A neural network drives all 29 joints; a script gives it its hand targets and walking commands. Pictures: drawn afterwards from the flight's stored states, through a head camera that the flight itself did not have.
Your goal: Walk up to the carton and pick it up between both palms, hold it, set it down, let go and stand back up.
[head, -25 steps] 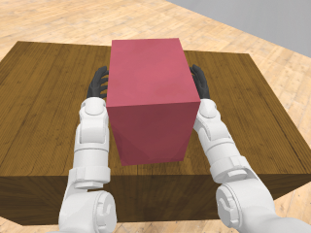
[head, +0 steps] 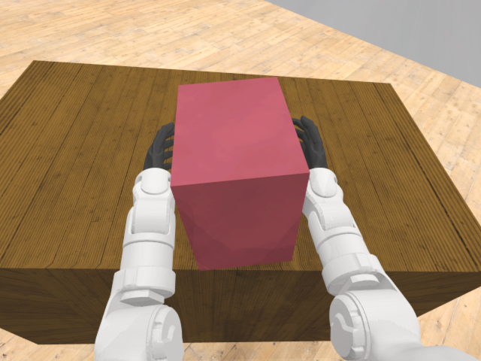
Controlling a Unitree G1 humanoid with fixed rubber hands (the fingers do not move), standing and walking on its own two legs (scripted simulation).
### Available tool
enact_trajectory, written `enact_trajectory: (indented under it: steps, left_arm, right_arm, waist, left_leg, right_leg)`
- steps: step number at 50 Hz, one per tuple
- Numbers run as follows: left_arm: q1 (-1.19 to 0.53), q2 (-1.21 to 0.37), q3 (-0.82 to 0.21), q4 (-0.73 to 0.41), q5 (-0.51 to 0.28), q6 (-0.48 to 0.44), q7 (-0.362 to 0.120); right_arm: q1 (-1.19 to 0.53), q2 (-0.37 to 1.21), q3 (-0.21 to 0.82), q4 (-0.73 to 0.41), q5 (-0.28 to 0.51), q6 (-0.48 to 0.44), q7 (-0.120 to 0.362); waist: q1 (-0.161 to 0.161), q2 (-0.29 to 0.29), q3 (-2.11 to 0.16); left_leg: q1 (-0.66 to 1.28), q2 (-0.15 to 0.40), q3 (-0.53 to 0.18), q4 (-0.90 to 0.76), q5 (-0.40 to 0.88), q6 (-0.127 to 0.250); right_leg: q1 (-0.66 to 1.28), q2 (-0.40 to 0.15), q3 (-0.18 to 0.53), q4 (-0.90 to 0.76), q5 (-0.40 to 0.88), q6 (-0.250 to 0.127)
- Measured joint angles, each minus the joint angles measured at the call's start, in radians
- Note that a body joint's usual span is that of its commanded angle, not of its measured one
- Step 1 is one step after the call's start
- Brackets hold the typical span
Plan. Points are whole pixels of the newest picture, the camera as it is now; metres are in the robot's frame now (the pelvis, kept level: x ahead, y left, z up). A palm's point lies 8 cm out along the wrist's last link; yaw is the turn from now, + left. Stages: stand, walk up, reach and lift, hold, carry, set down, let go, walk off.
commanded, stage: set down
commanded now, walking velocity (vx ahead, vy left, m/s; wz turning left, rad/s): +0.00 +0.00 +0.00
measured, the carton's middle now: (237, 176) +0.40 +0.01 +0.08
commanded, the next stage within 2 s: none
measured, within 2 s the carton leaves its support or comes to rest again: rests again in 1.10 s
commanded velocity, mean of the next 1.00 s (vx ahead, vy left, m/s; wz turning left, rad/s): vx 0.00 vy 0.00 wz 0.00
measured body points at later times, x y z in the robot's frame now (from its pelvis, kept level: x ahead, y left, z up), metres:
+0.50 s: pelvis +0.01 +0.00 +0.00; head +0.03 +0.03 +0.45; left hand +0.41 +0.14 +0.08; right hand +0.41 -0.12 +0.10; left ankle -0.01 +0.11 -0.75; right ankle -0.03 -0.12 -0.75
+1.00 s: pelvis +0.01 +0.00 +0.00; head +0.04 +0.03 +0.45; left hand +0.40 +0.14 +0.07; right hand +0.40 -0.13 +0.09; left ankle -0.01 +0.11 -0.75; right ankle -0.03 -0.12 -0.75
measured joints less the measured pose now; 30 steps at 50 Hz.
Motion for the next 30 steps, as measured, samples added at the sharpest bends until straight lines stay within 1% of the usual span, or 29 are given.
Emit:
enact_trajectory:
  steps: [5, 10, 15, 22, 30]
  left_arm:
    - [0.000, 0.000, 0.001, 0.012, -0.005, -0.045, 0.009]
    - [0.000, -0.001, 0.009, 0.029, 0.014, -0.059, -0.001]
    - [0.005, -0.005, 0.012, 0.031, 0.017, -0.063, -0.007]
    - [0.027, -0.016, 0.012, 0.031, 0.013, -0.095, -0.001]
    - [0.032, -0.016, 0.014, 0.052, 0.021, -0.115, -0.004]
  right_arm:
    - [0.000, 0.007, -0.018, 0.000, -0.029, -0.037, 0.003]
    - [0.001, 0.013, -0.031, 0.008, -0.054, -0.040, 0.006]
    - [0.014, 0.018, -0.036, 0.008, -0.058, -0.052, 0.006]
    - [0.041, 0.021, -0.037, 0.008, -0.061, -0.087, 0.006]
    - [0.054, 0.031, -0.054, 0.009, -0.086, -0.096, 0.006]
  waist:
    - [0.004, 0.000, -0.002]
    - [0.004, 0.000, -0.001]
    - [0.004, 0.000, 0.013]
    - [0.004, 0.000, 0.012]
    - [0.006, 0.000, 0.005]
  left_leg:
    - [0.000, 0.000, 0.000, -0.005, -0.001, -0.001]
    - [0.000, 0.000, 0.000, -0.009, -0.001, -0.001]
    - [0.000, 0.000, 0.000, -0.010, -0.001, -0.002]
    - [0.000, 0.000, 0.000, -0.010, -0.001, -0.003]
    - [0.000, 0.000, 0.000, -0.010, -0.001, -0.003]
  right_leg:
    - [-0.002, 0.000, 0.000, 0.000, -0.003, 0.000]
    - [-0.004, 0.000, 0.000, 0.000, -0.006, 0.000]
    - [-0.005, 0.000, 0.000, 0.000, -0.006, 0.000]
    - [-0.005, 0.000, -0.001, 0.000, -0.006, 0.000]
    - [-0.005, 0.000, -0.001, 0.000, -0.006, 0.000]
